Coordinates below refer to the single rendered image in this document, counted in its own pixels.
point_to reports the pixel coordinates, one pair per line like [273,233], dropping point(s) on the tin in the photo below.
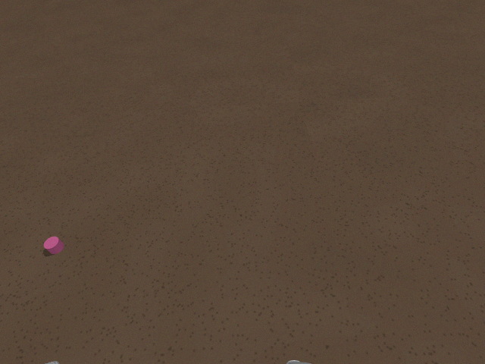
[54,245]

